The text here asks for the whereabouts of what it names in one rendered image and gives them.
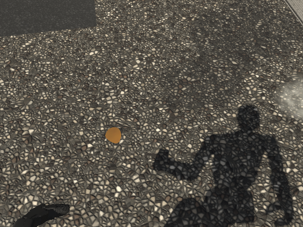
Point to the robot left hand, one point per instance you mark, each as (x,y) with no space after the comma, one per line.
(42,213)

